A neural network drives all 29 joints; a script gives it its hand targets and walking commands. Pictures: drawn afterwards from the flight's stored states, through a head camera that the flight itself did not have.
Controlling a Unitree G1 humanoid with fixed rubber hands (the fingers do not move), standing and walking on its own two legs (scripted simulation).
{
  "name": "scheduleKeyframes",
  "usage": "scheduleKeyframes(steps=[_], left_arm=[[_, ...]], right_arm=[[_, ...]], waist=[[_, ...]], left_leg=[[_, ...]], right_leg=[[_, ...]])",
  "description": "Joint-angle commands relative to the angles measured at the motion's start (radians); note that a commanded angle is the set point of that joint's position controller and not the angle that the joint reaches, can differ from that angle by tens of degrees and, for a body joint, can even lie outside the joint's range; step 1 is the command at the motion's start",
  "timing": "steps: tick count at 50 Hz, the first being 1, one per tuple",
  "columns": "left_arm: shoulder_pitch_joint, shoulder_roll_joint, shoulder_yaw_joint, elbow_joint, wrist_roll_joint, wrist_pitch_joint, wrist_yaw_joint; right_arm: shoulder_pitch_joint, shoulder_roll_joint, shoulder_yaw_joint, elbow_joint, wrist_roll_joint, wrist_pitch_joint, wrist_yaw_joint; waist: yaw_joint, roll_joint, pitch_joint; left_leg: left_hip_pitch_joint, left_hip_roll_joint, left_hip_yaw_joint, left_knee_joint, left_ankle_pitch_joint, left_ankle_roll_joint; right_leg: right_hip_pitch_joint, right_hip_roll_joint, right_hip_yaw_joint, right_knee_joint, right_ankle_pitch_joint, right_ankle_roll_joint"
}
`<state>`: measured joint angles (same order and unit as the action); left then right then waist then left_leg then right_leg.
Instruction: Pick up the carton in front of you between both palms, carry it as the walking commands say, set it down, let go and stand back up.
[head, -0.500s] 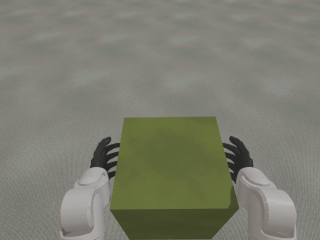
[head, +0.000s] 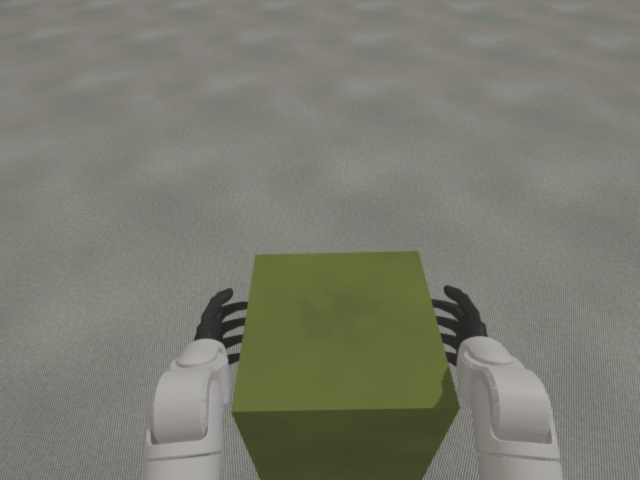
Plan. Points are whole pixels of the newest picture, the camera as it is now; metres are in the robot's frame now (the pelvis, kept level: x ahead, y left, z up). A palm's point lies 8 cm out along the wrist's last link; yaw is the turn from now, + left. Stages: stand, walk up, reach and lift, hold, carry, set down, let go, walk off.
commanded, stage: carry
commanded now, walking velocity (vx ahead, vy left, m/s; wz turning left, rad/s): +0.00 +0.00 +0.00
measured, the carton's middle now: (339, 372) +0.28 +0.00 -0.02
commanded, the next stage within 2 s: hold in 1.10 s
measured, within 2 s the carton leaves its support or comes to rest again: neither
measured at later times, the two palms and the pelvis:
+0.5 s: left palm (215, 359) +0.27 +0.15 +0.04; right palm (465, 356) +0.26 -0.15 +0.05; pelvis -0.03 +0.00 +0.00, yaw +0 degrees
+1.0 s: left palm (213, 370) +0.25 +0.15 +0.04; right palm (469, 367) +0.25 -0.15 +0.05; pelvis -0.04 +0.00 +0.00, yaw +0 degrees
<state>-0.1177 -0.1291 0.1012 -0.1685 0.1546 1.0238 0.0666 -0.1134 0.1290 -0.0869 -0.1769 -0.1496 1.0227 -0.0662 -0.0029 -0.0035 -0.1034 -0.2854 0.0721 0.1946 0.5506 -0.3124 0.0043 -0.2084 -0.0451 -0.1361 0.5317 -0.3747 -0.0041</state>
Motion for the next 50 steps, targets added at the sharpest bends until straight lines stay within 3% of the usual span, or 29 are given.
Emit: scheduleKeyframes(steps=[1, 11, 17, 23, 28, 50], left_arm=[[-0.423, -0.784, -0.592, -0.021, -0.255, -0.078, -0.210], [-0.510, -0.731, -0.420, 0.235, -0.132, -0.292, -0.221], [-0.596, -0.813, -0.432, 0.317, -0.129, -0.393, -0.249], [-0.571, -0.873, -0.504, 0.250, -0.169, -0.353, -0.259], [-0.530, -0.844, -0.472, 0.260, -0.152, -0.315, -0.256], [-0.565, -0.863, -0.475, 0.261, -0.160, -0.318, -0.262]], right_arm=[[-0.414, 0.804, 0.580, -0.006, 0.243, -0.077, 0.199], [-0.503, 0.746, 0.406, 0.245, 0.120, -0.288, 0.212], [-0.581, 0.829, 0.419, 0.327, 0.116, -0.387, 0.240], [-0.553, 0.893, 0.490, 0.265, 0.158, -0.348, 0.249], [-0.516, 0.861, 0.454, 0.270, 0.140, -0.311, 0.246], [-0.549, 0.879, 0.459, 0.275, 0.147, -0.313, 0.251]], waist=[[0.001, -0.005, -0.237], [0.003, 0.002, -0.199], [0.001, 0.001, -0.229], [0.000, 0.004, -0.258], [0.001, 0.006, -0.241], [0.001, 0.005, -0.233]], left_leg=[[0.146, 0.103, -0.097, -0.031, 0.464, 0.005], [0.130, 0.103, -0.107, -0.080, 0.341, 0.008], [0.143, 0.104, -0.110, -0.088, 0.326, 0.008], [0.149, 0.108, -0.110, -0.080, 0.355, 0.009], [0.133, 0.110, -0.111, -0.079, 0.352, 0.009], [0.119, 0.107, -0.115, -0.096, 0.301, 0.010]], right_leg=[[0.063, -0.121, 0.088, -0.042, 0.564, -0.006], [0.028, -0.116, 0.097, -0.090, 0.403, -0.017], [0.033, -0.112, 0.097, -0.093, 0.373, -0.018], [0.040, -0.112, 0.094, -0.081, 0.389, -0.017], [0.027, -0.112, 0.093, -0.082, 0.385, -0.018], [0.003, -0.111, 0.101, -0.097, 0.329, -0.022]])
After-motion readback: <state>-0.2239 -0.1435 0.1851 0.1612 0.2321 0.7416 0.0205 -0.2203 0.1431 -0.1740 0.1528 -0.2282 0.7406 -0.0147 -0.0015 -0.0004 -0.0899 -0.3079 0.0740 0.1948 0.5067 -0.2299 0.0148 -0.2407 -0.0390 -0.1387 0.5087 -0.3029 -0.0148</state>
